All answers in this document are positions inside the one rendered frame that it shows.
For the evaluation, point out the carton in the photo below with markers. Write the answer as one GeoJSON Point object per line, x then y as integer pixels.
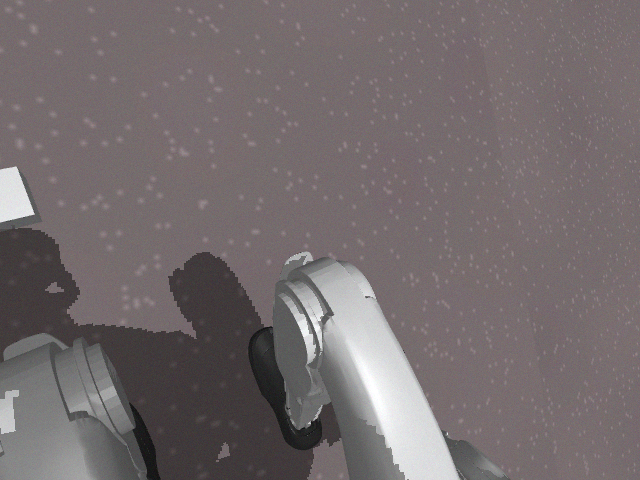
{"type": "Point", "coordinates": [17, 205]}

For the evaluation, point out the right robot hand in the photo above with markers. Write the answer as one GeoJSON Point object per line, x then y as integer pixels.
{"type": "Point", "coordinates": [471, 463]}

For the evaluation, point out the right robot foot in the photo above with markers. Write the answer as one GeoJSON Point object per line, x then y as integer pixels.
{"type": "Point", "coordinates": [271, 384]}

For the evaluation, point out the left robot foot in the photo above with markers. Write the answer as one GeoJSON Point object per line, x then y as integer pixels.
{"type": "Point", "coordinates": [146, 446]}

